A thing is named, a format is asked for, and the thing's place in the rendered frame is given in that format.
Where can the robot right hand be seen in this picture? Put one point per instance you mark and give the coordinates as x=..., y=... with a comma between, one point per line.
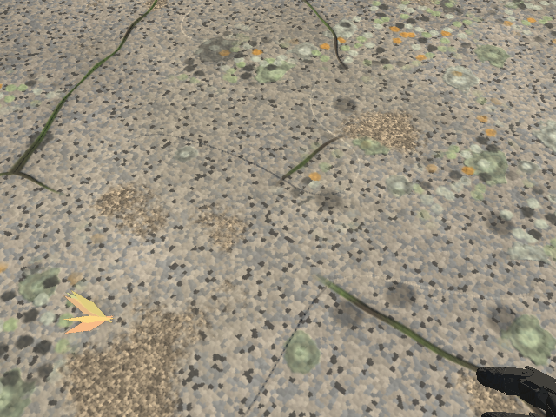
x=531, y=385

